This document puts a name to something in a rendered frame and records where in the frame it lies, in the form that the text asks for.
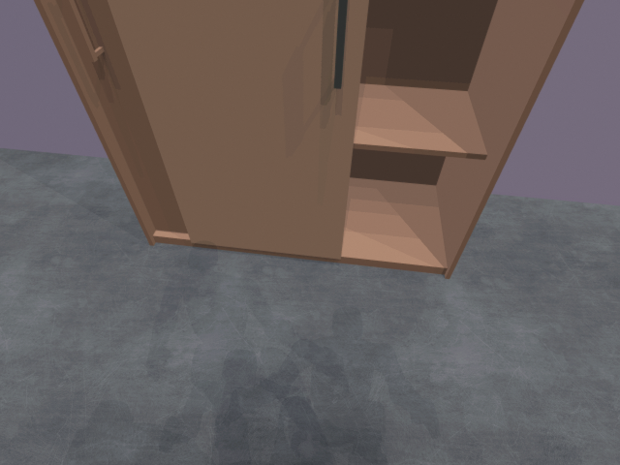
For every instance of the wardrobe door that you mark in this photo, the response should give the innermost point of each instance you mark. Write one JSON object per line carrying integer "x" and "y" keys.
{"x": 115, "y": 85}
{"x": 240, "y": 96}

